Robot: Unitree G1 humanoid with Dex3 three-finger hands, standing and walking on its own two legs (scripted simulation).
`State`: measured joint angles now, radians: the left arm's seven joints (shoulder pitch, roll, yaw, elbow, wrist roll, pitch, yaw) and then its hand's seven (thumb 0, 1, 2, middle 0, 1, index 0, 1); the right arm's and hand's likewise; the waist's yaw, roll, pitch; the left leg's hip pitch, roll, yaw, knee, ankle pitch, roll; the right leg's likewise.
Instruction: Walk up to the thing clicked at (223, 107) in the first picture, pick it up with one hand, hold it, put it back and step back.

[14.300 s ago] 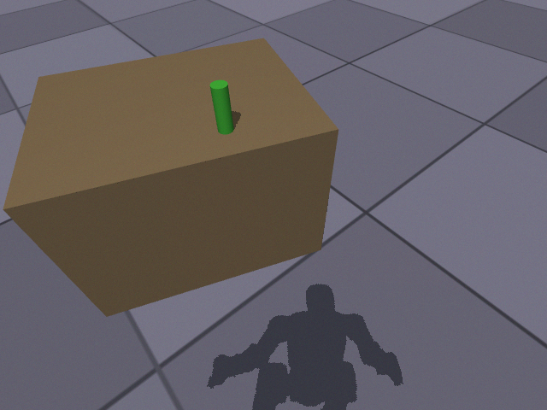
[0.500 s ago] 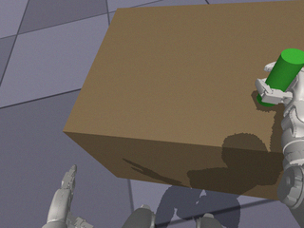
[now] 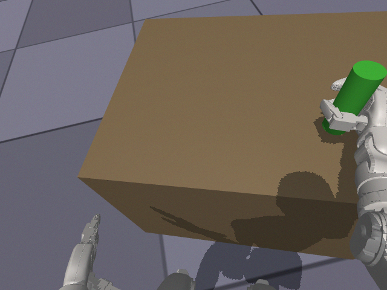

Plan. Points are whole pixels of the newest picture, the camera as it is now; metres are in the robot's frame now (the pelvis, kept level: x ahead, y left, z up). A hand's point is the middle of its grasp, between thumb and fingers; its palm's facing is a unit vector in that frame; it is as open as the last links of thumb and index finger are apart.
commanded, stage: lift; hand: right
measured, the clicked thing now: (349, 101) +0.48 -0.22 +0.09
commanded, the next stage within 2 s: hold in 1.42 s
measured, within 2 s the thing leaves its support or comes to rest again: neither
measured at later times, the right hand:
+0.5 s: hand (350, 104) +0.43 -0.20 +0.14, palm faces +0.16 +0.99 +0.01, open 6.6 cm
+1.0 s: hand (365, 117) +0.36 -0.18 +0.19, palm faces +0.16 +0.99 +0.01, open 6.6 cm
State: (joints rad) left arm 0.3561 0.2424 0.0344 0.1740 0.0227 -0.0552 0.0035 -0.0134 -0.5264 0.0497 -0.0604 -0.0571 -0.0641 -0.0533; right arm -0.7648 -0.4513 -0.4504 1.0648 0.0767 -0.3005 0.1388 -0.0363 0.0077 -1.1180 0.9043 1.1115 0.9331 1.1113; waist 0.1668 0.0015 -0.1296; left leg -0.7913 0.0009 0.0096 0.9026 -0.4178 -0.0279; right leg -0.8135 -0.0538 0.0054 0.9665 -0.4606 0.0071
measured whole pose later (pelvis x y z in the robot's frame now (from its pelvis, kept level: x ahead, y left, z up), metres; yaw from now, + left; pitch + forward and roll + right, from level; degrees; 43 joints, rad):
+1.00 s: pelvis -0.01 +0.01 +0.04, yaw -1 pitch +2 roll +0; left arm 0.33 0.24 0.08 0.40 -0.03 -0.06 0.08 -0.01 -0.52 0.05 -0.04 -0.05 -0.05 -0.05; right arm -0.34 -0.23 -0.24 0.30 0.19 0.08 0.03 -0.04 0.01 -1.13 0.91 1.10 0.94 1.10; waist 0.02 -0.03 -0.06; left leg -0.36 0.02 0.00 0.64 -0.32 -0.02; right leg -0.35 -0.03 -0.02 0.65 -0.33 0.01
